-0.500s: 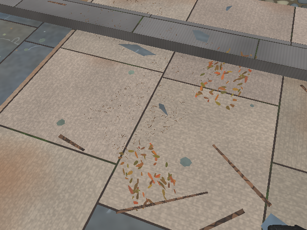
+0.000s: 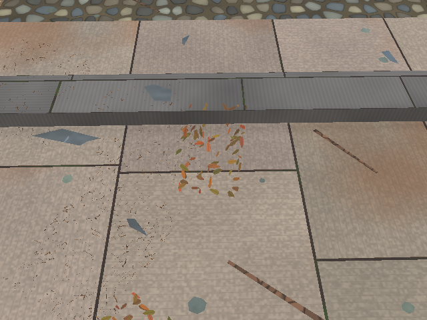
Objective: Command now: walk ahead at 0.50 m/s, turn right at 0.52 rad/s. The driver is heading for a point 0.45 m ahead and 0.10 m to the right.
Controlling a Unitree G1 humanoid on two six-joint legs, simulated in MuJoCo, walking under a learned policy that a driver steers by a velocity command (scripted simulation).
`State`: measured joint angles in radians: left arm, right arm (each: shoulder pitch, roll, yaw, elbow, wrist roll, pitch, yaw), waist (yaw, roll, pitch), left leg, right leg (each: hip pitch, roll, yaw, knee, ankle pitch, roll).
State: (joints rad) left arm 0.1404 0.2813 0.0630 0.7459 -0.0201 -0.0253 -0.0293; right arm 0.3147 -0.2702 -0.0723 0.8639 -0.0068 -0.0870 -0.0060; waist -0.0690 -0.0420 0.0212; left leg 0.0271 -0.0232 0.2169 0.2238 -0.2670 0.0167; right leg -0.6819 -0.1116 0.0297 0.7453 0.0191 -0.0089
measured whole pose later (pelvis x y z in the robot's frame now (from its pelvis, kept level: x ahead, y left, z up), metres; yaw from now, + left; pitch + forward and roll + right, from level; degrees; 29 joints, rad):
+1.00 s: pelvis +0.42 -0.06 -0.01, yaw -20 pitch -1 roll +1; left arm 0.25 0.24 0.05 0.81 0.02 0.03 0.03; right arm 0.13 -0.22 -0.01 0.86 -0.02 -0.02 0.01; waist -0.01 0.01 0.03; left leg -0.31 -0.03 0.02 0.50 -0.18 0.02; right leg -0.25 -0.03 0.06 0.55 -0.30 0.04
